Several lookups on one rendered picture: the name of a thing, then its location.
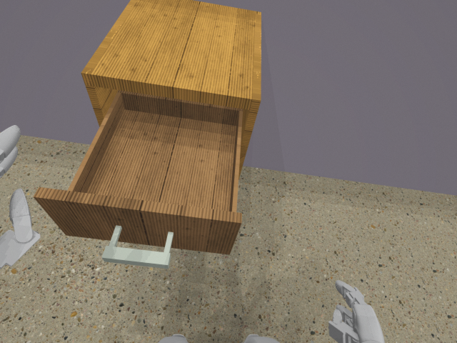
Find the handle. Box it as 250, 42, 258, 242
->
102, 225, 174, 269

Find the robot left hand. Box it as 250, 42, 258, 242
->
0, 125, 40, 269

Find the drawer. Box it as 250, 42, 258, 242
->
33, 90, 243, 255

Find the robot right hand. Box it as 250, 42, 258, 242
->
328, 280, 385, 343

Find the cabinet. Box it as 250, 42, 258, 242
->
81, 0, 261, 179

